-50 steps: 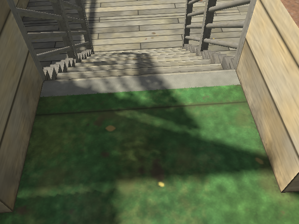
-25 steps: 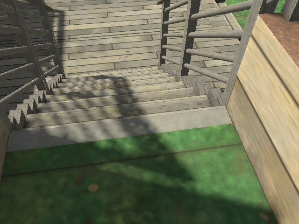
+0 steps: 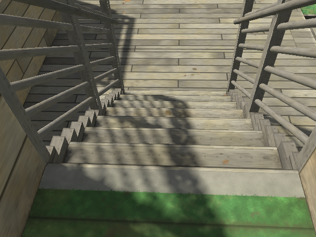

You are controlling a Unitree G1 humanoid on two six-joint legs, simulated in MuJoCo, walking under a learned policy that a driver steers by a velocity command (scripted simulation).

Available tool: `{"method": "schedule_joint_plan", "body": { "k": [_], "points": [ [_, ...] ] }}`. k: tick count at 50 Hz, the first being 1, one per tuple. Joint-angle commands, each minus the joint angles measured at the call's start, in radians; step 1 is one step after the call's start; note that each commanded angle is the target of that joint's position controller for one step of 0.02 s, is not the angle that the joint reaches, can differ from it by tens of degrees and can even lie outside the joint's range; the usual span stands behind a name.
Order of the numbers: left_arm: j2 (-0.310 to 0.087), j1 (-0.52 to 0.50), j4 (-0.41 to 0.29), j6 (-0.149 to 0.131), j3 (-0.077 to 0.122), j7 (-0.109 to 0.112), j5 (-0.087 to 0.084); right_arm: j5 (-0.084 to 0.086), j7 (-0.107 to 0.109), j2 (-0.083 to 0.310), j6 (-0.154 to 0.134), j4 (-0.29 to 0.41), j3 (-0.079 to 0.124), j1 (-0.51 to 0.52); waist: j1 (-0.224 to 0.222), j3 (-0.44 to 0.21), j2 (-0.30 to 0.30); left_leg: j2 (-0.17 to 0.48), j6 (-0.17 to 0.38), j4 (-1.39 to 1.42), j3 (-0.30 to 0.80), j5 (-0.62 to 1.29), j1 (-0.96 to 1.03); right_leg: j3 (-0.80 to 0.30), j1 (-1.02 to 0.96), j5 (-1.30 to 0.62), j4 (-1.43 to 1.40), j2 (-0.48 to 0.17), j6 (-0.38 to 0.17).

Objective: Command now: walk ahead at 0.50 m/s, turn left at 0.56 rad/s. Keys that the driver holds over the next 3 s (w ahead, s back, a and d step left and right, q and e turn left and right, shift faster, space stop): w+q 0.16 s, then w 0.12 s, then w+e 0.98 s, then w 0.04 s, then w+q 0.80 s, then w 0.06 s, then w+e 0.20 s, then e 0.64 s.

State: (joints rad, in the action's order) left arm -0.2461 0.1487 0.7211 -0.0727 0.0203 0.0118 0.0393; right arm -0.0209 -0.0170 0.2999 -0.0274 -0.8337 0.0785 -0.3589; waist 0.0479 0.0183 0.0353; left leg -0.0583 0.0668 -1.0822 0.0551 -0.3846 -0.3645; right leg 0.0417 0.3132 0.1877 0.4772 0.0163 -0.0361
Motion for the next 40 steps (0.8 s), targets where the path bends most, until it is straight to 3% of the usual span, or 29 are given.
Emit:
{"method": "schedule_joint_plan", "body": {
  "k": [1, 4, 8, 11, 15, 17, 18, 19, 20, 21, 22, 23, 25, 26, 27, 29, 32, 33, 34, 35, 36, 39, 40],
  "points": [
    [-0.089, 0.117, -0.006, -0.021, 0.029, -0.001, -0.011, -0.017, -0.023, 0.045, 0.015, 0.065, 0.008, -0.004, -0.045, -0.014, -0.149, 0.094, -0.020, -0.058, 0.013, 0.070, -0.246, -0.252, -0.213, -0.117, -0.270, -0.266, -0.101],
    [-0.103, 0.160, 0.019, -0.037, 0.037, -0.008, -0.022, -0.017, -0.038, 0.031, 0.027, 0.102, 0.002, 0.070, -0.041, -0.018, -0.131, 0.106, -0.034, -0.046, 0.006, 0.141, -0.307, -0.153, -0.233, -0.265, -0.290, -0.274, -0.118],
    [-0.109, 0.200, 0.049, -0.033, 0.041, -0.008, -0.021, -0.014, -0.051, 0.013, 0.028, 0.154, -0.012, 0.206, -0.058, 0.023, -0.121, 0.119, -0.049, 0.092, -0.024, 0.276, -0.364, -0.030, -0.244, -0.319, -0.312, -0.259, -0.118],
    [-0.121, 0.237, 0.076, -0.033, 0.043, -0.010, -0.018, -0.014, -0.055, -0.011, 0.021, 0.185, -0.032, 0.302, -0.081, 0.048, -0.118, 0.105, -0.033, 0.295, -0.068, 0.348, -0.266, 0.037, -0.212, -0.312, -0.316, -0.241, -0.103],
    [-0.156, 0.308, 0.131, -0.017, 0.047, -0.012, -0.017, -0.020, -0.048, 0.000, 0.016, 0.211, -0.038, 0.372, -0.100, 0.069, -0.122, 0.063, 0.016, 0.450, -0.135, 0.241, -0.147, 0.052, -0.263, -0.426, -0.270, -0.274, -0.104],
    [-0.175, 0.326, 0.162, -0.001, 0.046, -0.007, -0.021, -0.028, -0.030, 0.015, 0.005, 0.190, -0.032, 0.293, -0.052, 0.024, -0.136, 0.014, 0.055, 0.521, -0.163, 0.155, -0.022, 0.049, -0.323, -0.733, -0.125, -0.276, -0.103],
    [-0.179, 0.322, 0.172, 0.005, 0.043, -0.004, -0.027, -0.038, -0.019, 0.032, -0.011, 0.139, -0.022, 0.141, 0.022, -0.052, -0.115, -0.007, 0.078, 0.609, -0.165, 0.198, 0.171, 0.074, -0.289, -0.776, 0.053, -0.243, -0.090],
    [-0.156, 0.300, 0.145, 0.001, 0.031, -0.008, -0.035, -0.063, -0.010, 0.094, -0.025, 0.091, 0.000, -0.033, 0.096, -0.188, -0.058, 0.119, 0.116, 0.615, -0.037, 0.194, 0.445, 0.081, -0.131, -0.564, 0.304, -0.206, -0.077],
    [-0.015, 0.361, 0.084, -0.004, -0.003, -0.028, -0.057, -0.073, 0.005, 0.215, -0.031, 0.090, 0.025, -0.104, 0.065, -0.370, 0.188, 0.494, 0.232, 0.654, 0.448, 0.210, 0.794, 0.082, 0.246, 0.242, 0.692, -0.046, -0.024],
    [-0.130, 0.312, 0.105, 0.007, 0.031, -0.009, -0.045, -0.028, 0.015, 0.210, -0.022, 0.093, 0.032, -0.129, 0.116, -0.403, 0.082, 0.537, 0.262, 0.753, 0.580, 0.291, 0.715, -0.084, 0.321, 0.348, 0.849, 0.027, -0.025],
    [-0.136, 0.249, 0.085, 0.005, 0.038, -0.004, -0.044, -0.014, 0.019, 0.158, -0.020, 0.078, 0.016, -0.040, 0.064, -0.215, 0.025, 0.466, 0.220, 0.760, 0.368, 0.348, 0.588, -0.128, 0.372, 0.271, 0.843, -0.031, -0.033],
    [-0.107, 0.237, 0.086, 0.000, 0.029, -0.007, -0.041, -0.007, 0.013, 0.084, -0.028, 0.070, -0.005, 0.024, 0.021, -0.106, 0.026, 0.409, 0.175, 0.798, 0.242, 0.383, 0.454, -0.101, 0.350, 0.210, 0.756, -0.073, -0.036],
    [-0.087, 0.269, 0.120, 0.028, 0.032, -0.014, -0.013, -0.002, 0.013, 0.009, -0.043, 0.062, -0.026, 0.088, -0.039, -0.020, 0.060, 0.321, 0.101, 0.867, 0.091, 0.379, 0.286, -0.093, 0.251, 0.147, 0.669, -0.104, -0.020],
    [-0.075, 0.289, 0.132, 0.043, 0.033, -0.022, -0.008, -0.003, 0.013, 0.002, -0.053, 0.058, -0.028, 0.083, -0.047, -0.020, 0.068, 0.313, 0.097, 0.888, 0.059, 0.387, 0.250, -0.086, 0.217, 0.125, 0.675, -0.097, -0.016],
    [-0.058, 0.284, 0.133, 0.054, 0.031, -0.030, -0.017, 0.002, 0.019, -0.007, -0.063, 0.049, -0.031, 0.071, -0.058, -0.017, 0.058, 0.310, 0.103, 0.912, 0.040, 0.370, 0.250, -0.087, 0.230, 0.102, 0.666, -0.100, -0.020],
    [-0.039, 0.247, 0.116, 0.067, 0.034, -0.038, -0.020, 0.010, 0.024, 0.022, -0.078, 0.027, -0.018, 0.043, -0.072, 0.031, 0.052, 0.307, 0.098, 0.937, -0.022, 0.412, 0.235, -0.081, 0.285, 0.037, 0.641, -0.109, -0.013],
    [-0.031, 0.134, 0.073, 0.071, 0.035, -0.046, -0.011, 0.004, 0.028, -0.001, -0.072, 0.004, -0.023, -0.003, -0.057, 0.070, 0.029, 0.303, 0.101, 0.946, -0.098, 0.426, 0.254, -0.083, 0.378, -0.069, 0.551, -0.119, -0.012],
    [-0.031, 0.085, 0.056, 0.068, 0.035, -0.052, -0.011, -0.005, 0.023, 0.002, -0.067, 0.003, -0.022, -0.002, -0.046, 0.084, 0.021, 0.289, 0.092, 0.945, -0.136, 0.453, 0.249, -0.075, 0.380, -0.113, 0.488, -0.117, -0.009],
    [-0.020, 0.032, 0.033, 0.066, 0.028, -0.058, -0.006, -0.006, 0.020, 0.009, -0.072, 0.000, -0.020, -0.004, -0.037, 0.089, 0.028, 0.291, 0.091, 0.946, -0.162, 0.467, 0.243, -0.058, 0.365, -0.155, 0.422, -0.112, -0.013],
    [-0.013, -0.012, 0.006, 0.067, 0.025, -0.057, 0.006, 0.004, 0.028, 0.029, -0.077, -0.011, -0.013, -0.024, -0.029, 0.099, 0.031, 0.310, 0.091, 0.952, -0.162, 0.479, 0.261, -0.043, 0.380, -0.179, 0.373, -0.109, -0.014],
    [-0.013, -0.032, -0.004, 0.069, 0.024, -0.060, 0.016, 0.012, 0.034, 0.024, -0.076, -0.027, -0.016, -0.056, -0.026, 0.102, 0.023, 0.333, 0.094, 0.946, -0.162, 0.493, 0.299, -0.038, 0.394, -0.193, 0.345, -0.107, -0.023],
    [-0.020, -0.070, -0.031, 0.070, 0.025, -0.065, 0.012, 0.011, 0.040, 0.041, -0.070, -0.042, -0.009, -0.076, -0.026, 0.106, 0.018, 0.327, 0.070, 0.882, -0.233, 0.590, 0.374, 0.011, 0.391, -0.207, 0.246, -0.093, -0.051],
    [-0.020, -0.098, -0.041, 0.071, 0.025, -0.067, 0.000, 0.009, 0.043, 0.053, -0.059, -0.042, -0.009, -0.086, -0.010, 0.105, 0.028, 0.322, 0.065, 0.863, -0.259, 0.622, 0.381, 0.053, 0.363, -0.171, 0.226, -0.080, -0.055]
  ]
}}
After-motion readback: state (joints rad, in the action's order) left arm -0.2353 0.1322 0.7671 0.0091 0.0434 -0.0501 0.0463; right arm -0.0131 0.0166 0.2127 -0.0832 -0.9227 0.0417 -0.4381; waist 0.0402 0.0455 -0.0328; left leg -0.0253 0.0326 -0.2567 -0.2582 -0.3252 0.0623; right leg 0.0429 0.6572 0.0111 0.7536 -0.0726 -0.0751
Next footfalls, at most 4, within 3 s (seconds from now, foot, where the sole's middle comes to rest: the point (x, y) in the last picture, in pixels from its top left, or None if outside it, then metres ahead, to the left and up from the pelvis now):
0.38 left None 0.31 0.15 -0.77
0.92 right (174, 206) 0.62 -0.04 -0.77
1.70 left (148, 161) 0.96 0.08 -0.95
2.20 right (174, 141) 1.22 -0.09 -1.13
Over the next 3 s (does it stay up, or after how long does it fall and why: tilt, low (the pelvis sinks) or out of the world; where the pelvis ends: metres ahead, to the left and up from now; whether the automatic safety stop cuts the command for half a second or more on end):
stays up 1.38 0.08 -0.56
